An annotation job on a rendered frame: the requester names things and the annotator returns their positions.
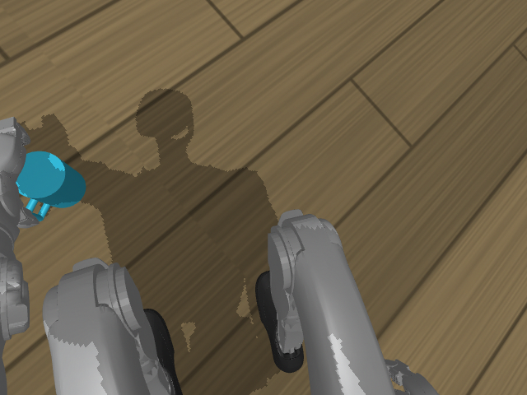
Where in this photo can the left robot hand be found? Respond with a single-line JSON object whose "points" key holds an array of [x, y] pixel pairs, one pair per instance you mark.
{"points": [[13, 138]]}

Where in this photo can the right robot hand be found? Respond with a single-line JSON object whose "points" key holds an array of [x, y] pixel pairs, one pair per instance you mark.
{"points": [[413, 384]]}

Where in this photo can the left robot foot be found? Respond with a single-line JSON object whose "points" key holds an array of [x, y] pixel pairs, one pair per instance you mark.
{"points": [[164, 348]]}

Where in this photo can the left robot arm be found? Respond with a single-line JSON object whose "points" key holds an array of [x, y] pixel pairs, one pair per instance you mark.
{"points": [[14, 293]]}

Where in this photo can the right robot foot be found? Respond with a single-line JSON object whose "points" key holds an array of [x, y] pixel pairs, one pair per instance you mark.
{"points": [[286, 362]]}

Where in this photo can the mug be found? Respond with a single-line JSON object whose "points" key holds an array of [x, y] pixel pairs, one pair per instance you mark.
{"points": [[47, 179]]}

